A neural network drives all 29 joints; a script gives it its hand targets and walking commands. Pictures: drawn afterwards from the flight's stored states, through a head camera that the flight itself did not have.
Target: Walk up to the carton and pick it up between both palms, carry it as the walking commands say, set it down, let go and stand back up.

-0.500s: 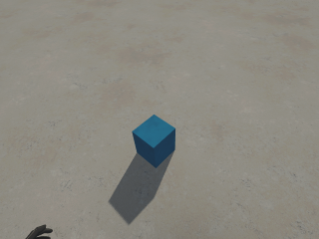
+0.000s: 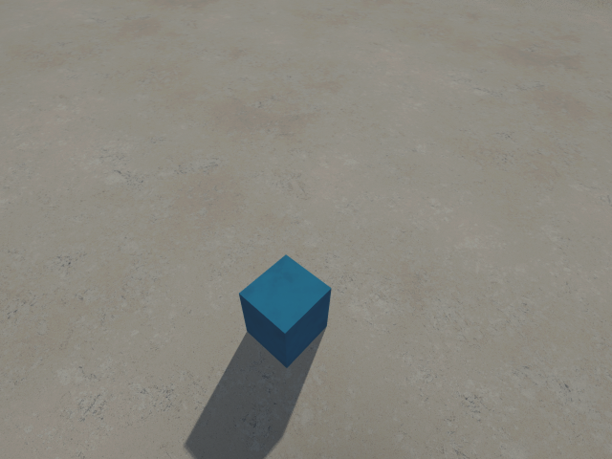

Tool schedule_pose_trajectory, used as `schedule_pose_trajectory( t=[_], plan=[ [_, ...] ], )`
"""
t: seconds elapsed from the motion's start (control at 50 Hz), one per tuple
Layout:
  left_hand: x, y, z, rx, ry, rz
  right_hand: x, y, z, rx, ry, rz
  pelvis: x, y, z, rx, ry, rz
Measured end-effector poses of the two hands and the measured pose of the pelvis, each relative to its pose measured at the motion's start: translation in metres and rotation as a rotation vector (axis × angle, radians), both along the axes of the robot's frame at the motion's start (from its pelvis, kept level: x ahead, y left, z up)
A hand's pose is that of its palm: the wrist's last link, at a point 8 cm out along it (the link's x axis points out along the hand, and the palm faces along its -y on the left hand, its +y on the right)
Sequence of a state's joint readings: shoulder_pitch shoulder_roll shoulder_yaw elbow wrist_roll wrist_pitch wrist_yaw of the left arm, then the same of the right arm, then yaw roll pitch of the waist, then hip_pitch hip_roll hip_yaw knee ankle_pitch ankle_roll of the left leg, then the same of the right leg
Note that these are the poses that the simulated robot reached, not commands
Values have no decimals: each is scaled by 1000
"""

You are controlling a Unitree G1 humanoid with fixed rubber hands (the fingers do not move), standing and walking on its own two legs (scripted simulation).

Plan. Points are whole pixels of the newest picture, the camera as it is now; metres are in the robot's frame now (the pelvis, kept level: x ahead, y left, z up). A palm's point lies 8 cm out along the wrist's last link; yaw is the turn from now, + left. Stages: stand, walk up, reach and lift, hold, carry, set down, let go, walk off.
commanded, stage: walk up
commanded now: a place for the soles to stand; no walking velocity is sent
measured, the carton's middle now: (286, 311) +0.71 +0.06 -0.64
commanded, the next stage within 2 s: none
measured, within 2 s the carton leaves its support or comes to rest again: neither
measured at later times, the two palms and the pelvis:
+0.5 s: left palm (63, 434) +0.21 +0.35 -0.10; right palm (536, 371) +0.27 -0.33 -0.07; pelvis +0.16 +0.01 -0.01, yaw +1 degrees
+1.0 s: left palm (115, 331) +0.35 +0.32 -0.08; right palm (509, 344) +0.33 -0.32 -0.10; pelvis +0.22 +0.00 +0.00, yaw +1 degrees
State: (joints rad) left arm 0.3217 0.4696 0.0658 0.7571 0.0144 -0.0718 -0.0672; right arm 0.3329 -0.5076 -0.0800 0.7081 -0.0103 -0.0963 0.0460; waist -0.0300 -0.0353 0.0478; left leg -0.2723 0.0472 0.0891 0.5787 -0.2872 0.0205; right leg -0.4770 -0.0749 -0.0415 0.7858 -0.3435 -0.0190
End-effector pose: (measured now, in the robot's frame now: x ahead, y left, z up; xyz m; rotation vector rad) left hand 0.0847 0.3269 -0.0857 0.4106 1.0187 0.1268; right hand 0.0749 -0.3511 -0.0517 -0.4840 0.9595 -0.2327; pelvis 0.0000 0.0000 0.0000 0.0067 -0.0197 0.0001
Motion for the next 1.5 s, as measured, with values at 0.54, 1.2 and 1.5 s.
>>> schedule_pose_trajectory(
  t=[0.54, 1.2, 1.5],
  plan=[
    [141, 13, -13, 41, 37, 68, 200, 18, -13, 4, -22, 37, 167, 6, -10, -5, -8, 7],
    [259, -10, 1, 6, 3, 109, 269, 26, -32, 85, 88, -46, 222, -5, 9, -7, -7, 30],
    [309, -59, 13, 29, -205, 121, 242, -135, -1, -267, 238, 54, 252, -100, -22, -2, 38, 205]
  ],
)
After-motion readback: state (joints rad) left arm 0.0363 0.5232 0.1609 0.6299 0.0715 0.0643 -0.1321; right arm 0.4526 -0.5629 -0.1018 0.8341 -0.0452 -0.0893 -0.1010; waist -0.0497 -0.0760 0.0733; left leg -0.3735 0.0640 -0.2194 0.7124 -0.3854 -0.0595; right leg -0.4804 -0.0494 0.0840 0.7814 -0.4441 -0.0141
